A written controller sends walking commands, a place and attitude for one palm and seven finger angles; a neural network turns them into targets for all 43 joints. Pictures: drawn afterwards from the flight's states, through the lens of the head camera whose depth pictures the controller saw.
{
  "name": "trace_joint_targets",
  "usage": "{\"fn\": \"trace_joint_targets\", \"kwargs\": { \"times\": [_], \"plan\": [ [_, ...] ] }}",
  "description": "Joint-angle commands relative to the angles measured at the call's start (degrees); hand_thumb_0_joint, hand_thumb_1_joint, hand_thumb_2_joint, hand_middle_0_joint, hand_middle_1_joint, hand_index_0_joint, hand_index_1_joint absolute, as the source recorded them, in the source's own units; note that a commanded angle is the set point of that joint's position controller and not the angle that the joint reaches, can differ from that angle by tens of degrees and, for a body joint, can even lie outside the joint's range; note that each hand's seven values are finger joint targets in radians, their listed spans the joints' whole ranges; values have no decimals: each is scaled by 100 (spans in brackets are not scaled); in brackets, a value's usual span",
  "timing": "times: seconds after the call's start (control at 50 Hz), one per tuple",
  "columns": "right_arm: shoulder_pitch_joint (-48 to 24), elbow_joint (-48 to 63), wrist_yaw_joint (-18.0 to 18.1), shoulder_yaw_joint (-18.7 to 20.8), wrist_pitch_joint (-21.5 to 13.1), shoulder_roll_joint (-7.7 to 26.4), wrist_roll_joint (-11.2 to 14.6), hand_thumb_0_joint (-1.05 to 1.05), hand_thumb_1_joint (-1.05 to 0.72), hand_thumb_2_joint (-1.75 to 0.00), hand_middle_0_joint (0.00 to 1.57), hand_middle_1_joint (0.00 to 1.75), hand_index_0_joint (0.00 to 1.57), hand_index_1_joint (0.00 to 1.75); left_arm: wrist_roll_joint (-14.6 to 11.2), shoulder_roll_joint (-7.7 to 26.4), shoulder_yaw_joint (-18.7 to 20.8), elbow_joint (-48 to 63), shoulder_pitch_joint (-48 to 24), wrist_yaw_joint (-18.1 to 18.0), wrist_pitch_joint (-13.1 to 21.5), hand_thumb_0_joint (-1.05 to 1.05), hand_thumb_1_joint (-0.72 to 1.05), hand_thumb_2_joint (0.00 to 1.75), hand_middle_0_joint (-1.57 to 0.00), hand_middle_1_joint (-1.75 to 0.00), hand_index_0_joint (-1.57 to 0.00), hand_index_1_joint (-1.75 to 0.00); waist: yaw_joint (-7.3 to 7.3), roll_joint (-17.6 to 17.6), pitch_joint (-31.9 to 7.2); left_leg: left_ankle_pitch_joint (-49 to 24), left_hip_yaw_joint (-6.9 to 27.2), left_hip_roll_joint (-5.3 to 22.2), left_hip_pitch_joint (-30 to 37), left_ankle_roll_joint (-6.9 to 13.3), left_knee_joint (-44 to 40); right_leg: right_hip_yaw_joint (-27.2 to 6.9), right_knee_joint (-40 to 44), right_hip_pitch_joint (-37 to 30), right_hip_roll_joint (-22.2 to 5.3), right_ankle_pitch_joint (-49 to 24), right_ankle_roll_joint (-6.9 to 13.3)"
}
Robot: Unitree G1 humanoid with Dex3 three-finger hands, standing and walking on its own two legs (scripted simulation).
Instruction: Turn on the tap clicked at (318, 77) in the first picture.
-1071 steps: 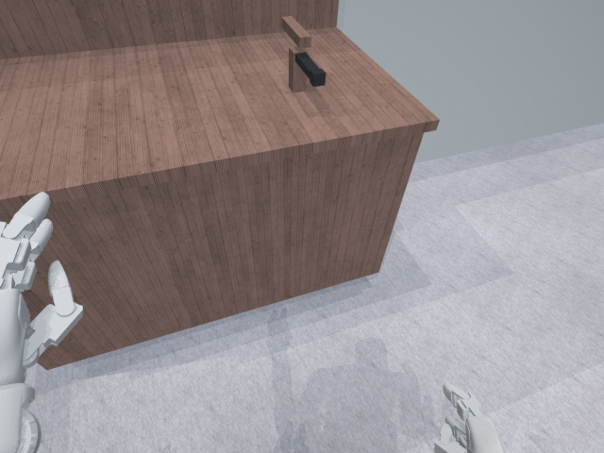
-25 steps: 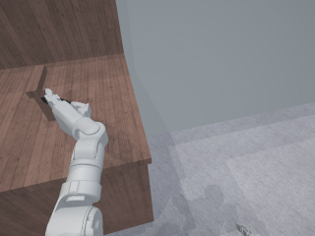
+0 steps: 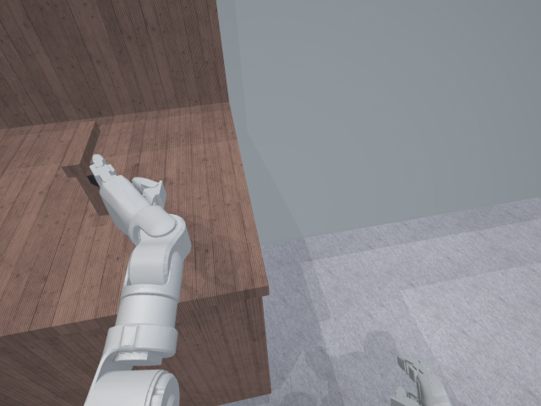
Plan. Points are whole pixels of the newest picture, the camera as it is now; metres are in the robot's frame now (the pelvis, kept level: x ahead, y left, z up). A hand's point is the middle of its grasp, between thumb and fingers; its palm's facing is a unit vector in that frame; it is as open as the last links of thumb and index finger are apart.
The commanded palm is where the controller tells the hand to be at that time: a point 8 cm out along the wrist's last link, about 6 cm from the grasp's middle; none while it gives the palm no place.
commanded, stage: lift the hand up off the lever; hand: left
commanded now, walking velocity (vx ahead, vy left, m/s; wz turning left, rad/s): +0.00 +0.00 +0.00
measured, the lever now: (142, 197) +0.41 +0.26 +0.10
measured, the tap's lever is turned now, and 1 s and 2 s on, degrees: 49 49 49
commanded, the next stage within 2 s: draw the hand back beside the body in 0.58 s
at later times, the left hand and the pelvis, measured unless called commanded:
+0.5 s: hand (152, 184) +0.37 +0.21 +0.16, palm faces +0.77 -0.63 -0.04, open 7.8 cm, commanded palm +0.32 +0.23 +0.17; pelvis +0.00 +0.00 +0.00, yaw +0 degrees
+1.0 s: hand (150, 219) +0.31 +0.20 +0.16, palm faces +0.33 -0.93 -0.17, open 7.7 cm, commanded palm +0.27 +0.24 +0.17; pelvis -0.01 +0.00 +0.01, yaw -4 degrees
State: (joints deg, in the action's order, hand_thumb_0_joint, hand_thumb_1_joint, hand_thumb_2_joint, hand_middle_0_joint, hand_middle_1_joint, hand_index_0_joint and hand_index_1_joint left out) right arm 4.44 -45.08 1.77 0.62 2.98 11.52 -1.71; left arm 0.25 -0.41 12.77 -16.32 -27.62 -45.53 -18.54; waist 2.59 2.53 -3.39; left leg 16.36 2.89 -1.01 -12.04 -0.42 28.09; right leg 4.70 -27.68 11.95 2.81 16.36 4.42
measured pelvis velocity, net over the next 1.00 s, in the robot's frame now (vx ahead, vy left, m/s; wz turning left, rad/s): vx -0.01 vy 0.00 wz -0.06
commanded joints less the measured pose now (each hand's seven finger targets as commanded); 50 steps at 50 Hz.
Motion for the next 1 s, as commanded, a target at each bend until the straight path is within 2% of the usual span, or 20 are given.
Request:
{"fn": "trace_joint_targets", "kwargs": {
  "times": [0.0,0.06,0.12,0.16,0.22,0.26,0.32,0.4,0.5,0.66,0.68,0.7,0.76,0.82,0.84,0.86,0.88,0.9,0.96,0.98],
  "plan": [
    [-863,779,61,155,-213,575,32,0,-90,-90,20,30,20,30,183,800,-120,1309,-2404,5,215,0,90,90,-15,-15,-15,-15,-26,-442,-1385,-1779,-240,26,236,72,-170,-307,406,-833,-455,-1969,-334],
    [-878,763,68,166,-190,595,26,0,-90,-90,20,30,20,30,187,888,-62,1393,-2422,22,166,0,90,90,-15,-15,-15,-15,4,-434,-1436,-1931,-241,26,298,51,-178,-300,387,-918,-435,-2120,-319],
    [-929,770,40,136,-219,554,37,0,-90,-90,20,30,20,30,197,574,-381,1437,-2558,51,88,0,90,90,-15,-15,-15,-15,-46,-325,-1346,-1956,-243,32,345,35,-183,-281,390,-820,-435,-2070,-305],
    [-879,764,45,164,-198,589,25,0,-90,-90,20,30,20,30,176,770,-187,1480,-2401,43,51,0,90,90,-15,-15,-15,-15,36,-356,-1442,-2120,-208,40,396,-10,-209,-252,363,-935,-391,-2124,-272],
    [-912,811,29,143,-197,560,50,0,-90,-90,20,30,20,30,126,672,-258,1662,-2341,59,5,0,90,90,-15,-15,-15,-15,40,-400,-1492,-2315,-240,40,438,-3,-197,-254,316,-1026,-429,-2492,-299],
    [-888,797,37,161,-129,596,58,0,-90,-90,20,30,20,30,86,993,57,1628,-1992,83,-64,0,90,90,-15,-15,-15,-15,128,-446,-1549,-2351,-228,43,407,-20,-240,-262,331,-1200,-432,-2600,-310],
    [-963,832,17,129,-140,563,94,0,-90,-90,20,30,20,30,66,839,-108,1901,-2055,120,-97,0,90,90,-15,-15,-15,-15,83,-442,-1468,-2397,-280,53,435,10,-252,-277,354,-1208,-461,-2734,-325],
    [-1045,747,21,111,-214,572,116,0,-90,-90,20,30,20,30,59,739,-263,1842,-2374,156,-146,0,90,90,-15,-15,-15,-15,34,-424,-1191,-2043,-229,67,448,18,-335,-253,514,-926,-407,-1963,-287],
    [-1055,676,-2,126,-349,556,83,0,-90,-90,20,30,20,30,122,475,-540,1860,-2570,114,-99,0,90,90,-15,-15,-15,-15,9,-209,-1256,-1937,-193,60,569,-42,-326,-217,546,-756,-357,-1545,-243],
    [-1027,686,26,125,-196,578,93,0,-90,-90,20,30,20,30,93,912,-35,1537,-2194,49,-160,0,90,90,-15,-15,-15,-15,130,-505,-1322,-1940,-238,35,369,-9,-383,-281,549,-1057,-413,-1913,-302],
    [-679,777,118,111,0,801,28,0,-90,-90,20,30,20,30,440,757,-1158,2129,-1767,1086,-42,0,90,90,-15,-15,-15,-15,-235,-775,-1263,-2200,-314,16,685,186,-418,-449,333,-1111,-363,-2644,-272],
    [-641,970,224,155,72,740,129,0,-90,-90,20,30,20,30,276,1399,-489,2380,-1649,1534,21,0,90,90,-15,-16,-15,-16,-107,-662,-1450,-2325,-325,31,787,265,-437,-484,373,-1307,-352,-3013,-270],
    [-656,1237,422,36,236,688,239,0,-90,-90,20,30,20,30,-209,1823,-317,2907,-761,2816,207,0,90,90,-16,-16,-16,-16,14,-281,-1370,-2409,-323,49,927,266,-577,-577,450,-1626,-315,-3312,-250],
    [-945,1462,464,-113,185,554,418,0,-90,-90,20,30,20,30,-818,1871,260,2903,101,3024,17,0,90,90,-16,-17,-16,-17,263,-418,-814,-1839,-361,38,605,240,-742,-599,722,-1543,-315,-2684,-342],
    [-1007,1488,454,-129,141,547,441,0,-90,-90,20,30,20,30,-863,1828,312,3006,172,2923,-75,0,90,90,-16,-18,-16,-18,271,-555,-691,-1693,-358,29,572,244,-765,-609,807,-1454,-305,-2390,-367],
    [-1071,1489,436,-126,115,558,450,0,-90,-90,20,30,20,30,-823,1871,373,3186,215,2794,-139,0,90,90,-16,-18,-16,-18,306,-295,-622,-1613,-365,12,600,232,-795,-599,867,-1362,-273,-2008,-324],
    [-704,1364,304,-42,29,742,214,0,-90,-90,20,30,20,30,-597,2885,222,2983,723,3229,505,0,90,90,-16,-18,-16,-18,-99,-382,-49,-1350,-363,101,556,257,-839,-715,924,-1018,-383,-2205,-508],
    [-694,1423,247,-1,-48,716,237,0,-90,-90,20,30,20,30,-636,3030,504,2827,877,3368,858,0,90,90,-16,-19,-16,-19,36,-447,-224,-1296,-381,67,428,277,-848,-734,933,-1150,-384,-2151,-507],
    [-679,1533,202,41,-333,679,235,0,-90,-90,20,30,20,30,-553,2925,84,3787,276,3597,1721,0,90,90,-16,-19,-16,-19,-61,450,-566,-1347,-423,11,944,270,-910,-747,1076,-1153,-324,-1734,-379],
    [-631,1540,192,43,-434,678,212,0,-90,-90,20,30,20,30,-521,2866,20,3782,403,3597,1891,0,90,90,-17,-20,-17,-20,-90,511,-544,-1348,-404,6,1074,269,-925,-707,1133,-1067,-284,-1610,-353]
  ]
}}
